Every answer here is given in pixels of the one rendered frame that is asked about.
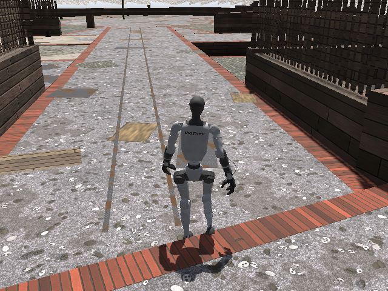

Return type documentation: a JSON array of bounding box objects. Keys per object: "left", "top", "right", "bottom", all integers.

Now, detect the robot right thigh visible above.
[{"left": 202, "top": 168, "right": 215, "bottom": 203}]

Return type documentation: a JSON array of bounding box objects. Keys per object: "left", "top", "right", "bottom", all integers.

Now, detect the right robot upper arm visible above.
[{"left": 209, "top": 124, "right": 225, "bottom": 159}]

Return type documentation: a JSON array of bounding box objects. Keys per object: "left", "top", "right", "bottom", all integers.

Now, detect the right robot hand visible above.
[{"left": 221, "top": 178, "right": 236, "bottom": 195}]

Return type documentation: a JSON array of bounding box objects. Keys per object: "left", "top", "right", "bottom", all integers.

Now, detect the right robot forearm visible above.
[{"left": 219, "top": 149, "right": 233, "bottom": 179}]

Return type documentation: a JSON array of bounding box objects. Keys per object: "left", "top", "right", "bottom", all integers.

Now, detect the left robot forearm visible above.
[{"left": 163, "top": 145, "right": 173, "bottom": 166}]

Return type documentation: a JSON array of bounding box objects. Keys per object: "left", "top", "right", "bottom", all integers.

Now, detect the left robot foot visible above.
[{"left": 183, "top": 231, "right": 193, "bottom": 239}]

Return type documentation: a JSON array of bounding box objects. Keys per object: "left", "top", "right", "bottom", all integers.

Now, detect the left robot upper arm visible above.
[{"left": 166, "top": 122, "right": 183, "bottom": 154}]

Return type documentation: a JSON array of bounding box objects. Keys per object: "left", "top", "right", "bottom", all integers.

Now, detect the left robot hand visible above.
[{"left": 162, "top": 164, "right": 176, "bottom": 175}]

